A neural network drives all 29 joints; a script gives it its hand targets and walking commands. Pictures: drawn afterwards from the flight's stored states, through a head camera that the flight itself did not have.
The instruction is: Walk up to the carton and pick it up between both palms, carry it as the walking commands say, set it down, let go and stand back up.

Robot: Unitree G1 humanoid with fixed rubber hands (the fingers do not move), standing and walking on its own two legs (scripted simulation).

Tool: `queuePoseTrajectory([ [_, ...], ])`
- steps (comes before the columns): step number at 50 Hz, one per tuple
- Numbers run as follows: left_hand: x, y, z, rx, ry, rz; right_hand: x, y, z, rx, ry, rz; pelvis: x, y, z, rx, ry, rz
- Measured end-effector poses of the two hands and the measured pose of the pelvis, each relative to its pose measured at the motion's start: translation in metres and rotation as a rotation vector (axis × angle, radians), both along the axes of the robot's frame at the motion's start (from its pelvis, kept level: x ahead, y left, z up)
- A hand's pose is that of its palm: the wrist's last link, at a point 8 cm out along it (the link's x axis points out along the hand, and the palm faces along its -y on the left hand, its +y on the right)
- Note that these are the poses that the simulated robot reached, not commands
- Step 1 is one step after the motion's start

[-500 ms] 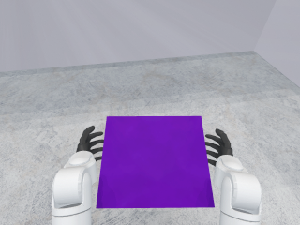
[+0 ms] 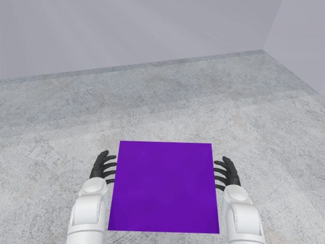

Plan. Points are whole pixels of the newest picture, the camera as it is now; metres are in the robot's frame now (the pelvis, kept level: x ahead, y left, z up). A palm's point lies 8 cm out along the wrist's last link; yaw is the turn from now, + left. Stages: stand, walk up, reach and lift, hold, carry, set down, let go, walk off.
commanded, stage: hold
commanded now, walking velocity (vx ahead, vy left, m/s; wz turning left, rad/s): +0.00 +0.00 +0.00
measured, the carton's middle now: (164, 188) +0.28 +0.02 -0.07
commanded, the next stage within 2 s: set down in 0.38 s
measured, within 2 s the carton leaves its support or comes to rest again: neither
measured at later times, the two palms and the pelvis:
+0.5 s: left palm (95, 169) +0.27 +0.19 +0.04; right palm (231, 176) +0.27 -0.15 +0.04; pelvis -0.02 +0.03 +0.00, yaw -4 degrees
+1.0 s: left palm (103, 178) +0.28 +0.19 -0.03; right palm (223, 181) +0.30 -0.15 -0.03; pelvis -0.01 +0.00 -0.01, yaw -4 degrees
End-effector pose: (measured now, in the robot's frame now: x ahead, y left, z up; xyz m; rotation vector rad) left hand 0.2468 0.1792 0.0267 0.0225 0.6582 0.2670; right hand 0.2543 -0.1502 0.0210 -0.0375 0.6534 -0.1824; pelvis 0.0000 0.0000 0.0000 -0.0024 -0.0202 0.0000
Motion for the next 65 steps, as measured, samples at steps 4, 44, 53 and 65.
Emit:
queuePoseTrajectory([
  [4, 0.018, 0.007, 0.016, -0.01, -0.05, -0.015, 0.014, 0.006, 0.016, 0.0, -0.046, 0.007, -0.004, 0.008, 0.0, -0.003, -0.026, -0.007],
  [44, 0.032, 0.003, -0.034, -0.045, 0.061, -0.049, 0.038, -0.006, -0.029, 0.02, 0.056, 0.061, -0.012, 0.001, -0.006, 0.016, 0.038, -0.074],
  [53, 0.039, 0.01, -0.072, -0.049, 0.078, -0.029, 0.048, 0.002, -0.067, 0.023, 0.073, 0.062, -0.013, 0.003, -0.016, 0.011, 0.185, -0.064],
  [65, 0.051, 0.007, -0.114, -0.068, 0.077, -0.03, 0.061, -0.001, -0.108, 0.032, 0.072, 0.049, -0.026, 0.017, -0.037, 0.018, 0.37, -0.078],
])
